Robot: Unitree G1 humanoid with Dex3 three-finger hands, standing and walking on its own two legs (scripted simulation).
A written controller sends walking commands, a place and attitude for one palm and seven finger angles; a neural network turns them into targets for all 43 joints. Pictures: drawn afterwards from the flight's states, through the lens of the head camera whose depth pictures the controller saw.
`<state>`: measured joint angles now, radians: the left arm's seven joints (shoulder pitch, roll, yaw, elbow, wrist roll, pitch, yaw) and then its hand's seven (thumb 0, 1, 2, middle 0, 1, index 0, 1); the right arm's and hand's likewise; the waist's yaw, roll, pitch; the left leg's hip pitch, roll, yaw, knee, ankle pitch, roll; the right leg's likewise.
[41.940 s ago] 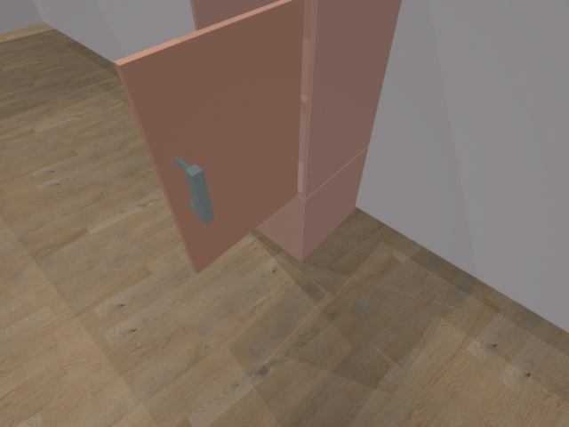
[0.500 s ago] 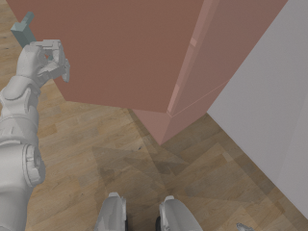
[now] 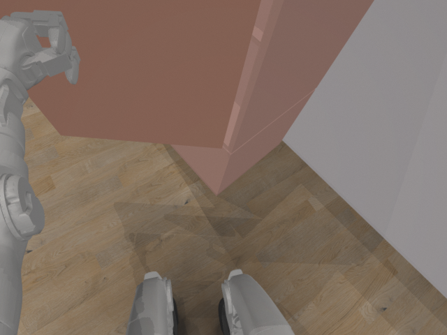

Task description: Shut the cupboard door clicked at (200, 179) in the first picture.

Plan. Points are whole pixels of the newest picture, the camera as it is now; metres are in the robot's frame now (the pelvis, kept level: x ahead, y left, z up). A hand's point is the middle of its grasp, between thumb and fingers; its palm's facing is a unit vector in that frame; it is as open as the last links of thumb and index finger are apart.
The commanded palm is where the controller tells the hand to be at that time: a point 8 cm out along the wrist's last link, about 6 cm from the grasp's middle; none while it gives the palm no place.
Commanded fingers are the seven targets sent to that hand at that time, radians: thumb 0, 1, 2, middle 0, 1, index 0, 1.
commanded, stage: push the door shut along its arc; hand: left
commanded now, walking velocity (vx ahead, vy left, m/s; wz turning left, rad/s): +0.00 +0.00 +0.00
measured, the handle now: out of the picture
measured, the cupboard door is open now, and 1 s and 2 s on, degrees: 46 38 38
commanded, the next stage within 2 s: pull the fist back off the door in 0.30 s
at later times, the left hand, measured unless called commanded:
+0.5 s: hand (76, 38) +0.57 +0.17 +0.11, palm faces -0.14 -0.98 +0.10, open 3.2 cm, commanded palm +0.57 +0.17 +0.10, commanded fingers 0.00 0.90 0.90 -1.30 -1.50 -1.30 -1.50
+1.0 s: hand (84, 61) +0.53 +0.16 +0.11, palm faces +0.15 -0.99 -0.05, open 3.1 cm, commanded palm +0.49 +0.19 +0.10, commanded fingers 0.00 0.90 0.90 -1.30 -1.50 -1.30 -1.50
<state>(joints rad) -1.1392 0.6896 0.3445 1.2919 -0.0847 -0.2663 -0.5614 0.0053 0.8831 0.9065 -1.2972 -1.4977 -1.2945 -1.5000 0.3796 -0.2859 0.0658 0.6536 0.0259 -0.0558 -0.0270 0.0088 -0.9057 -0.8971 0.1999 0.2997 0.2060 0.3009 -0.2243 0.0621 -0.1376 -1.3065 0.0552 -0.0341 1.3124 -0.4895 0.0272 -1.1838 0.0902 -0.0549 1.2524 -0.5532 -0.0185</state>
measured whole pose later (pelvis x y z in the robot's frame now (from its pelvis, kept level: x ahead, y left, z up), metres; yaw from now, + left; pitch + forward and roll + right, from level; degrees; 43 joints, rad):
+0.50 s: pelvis -0.01 +0.01 -0.01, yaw +0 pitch +30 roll -7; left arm -1.32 0.62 0.32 1.30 -0.08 -0.16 -0.35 0.04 0.90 0.94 -1.30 -1.50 -1.30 -1.50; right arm 0.37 -0.27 0.06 0.67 -0.02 -0.12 -0.02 0.01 -0.91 -0.90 0.20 0.30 0.21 0.30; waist -0.24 0.05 -0.14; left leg -1.39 0.04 -0.06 1.35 -0.48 0.03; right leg -1.25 0.08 -0.09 1.27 -0.55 -0.01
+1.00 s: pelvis +0.02 -0.01 +0.03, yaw +1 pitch +24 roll -3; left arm -0.88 0.41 0.38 1.16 -0.02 -0.40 -0.02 0.01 0.89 0.90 -1.30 -1.50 -1.29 -1.50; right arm 0.47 -0.25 0.00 0.65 -0.04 0.02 0.08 0.01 -0.91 -0.90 0.20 0.30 0.20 0.30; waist -0.19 0.06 -0.17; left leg -1.11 0.05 -0.01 1.15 -0.47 0.01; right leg -1.01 0.08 -0.03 1.12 -0.54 -0.03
